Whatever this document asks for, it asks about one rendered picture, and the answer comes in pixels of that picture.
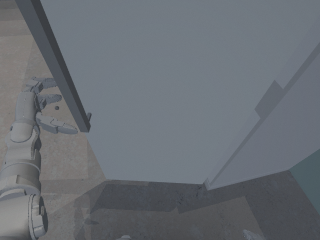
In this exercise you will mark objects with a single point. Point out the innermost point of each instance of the fridge door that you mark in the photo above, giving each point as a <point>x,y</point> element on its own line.
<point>170,83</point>

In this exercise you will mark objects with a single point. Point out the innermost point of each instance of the robot left upper arm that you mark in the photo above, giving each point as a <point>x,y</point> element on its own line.
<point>23,218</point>

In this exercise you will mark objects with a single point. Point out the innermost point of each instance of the left robot shin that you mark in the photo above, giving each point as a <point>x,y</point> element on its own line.
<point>126,236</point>

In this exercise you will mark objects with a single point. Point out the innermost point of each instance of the robot left forearm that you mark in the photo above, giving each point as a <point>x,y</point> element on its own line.
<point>21,167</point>

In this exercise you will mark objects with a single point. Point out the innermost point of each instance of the handle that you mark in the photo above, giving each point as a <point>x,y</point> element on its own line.
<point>39,26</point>

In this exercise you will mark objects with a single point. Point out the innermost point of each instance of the robot left hand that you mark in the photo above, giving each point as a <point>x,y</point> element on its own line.
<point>29,103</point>

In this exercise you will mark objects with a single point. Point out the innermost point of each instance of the robot right hand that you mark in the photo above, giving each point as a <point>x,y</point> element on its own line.
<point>250,235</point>

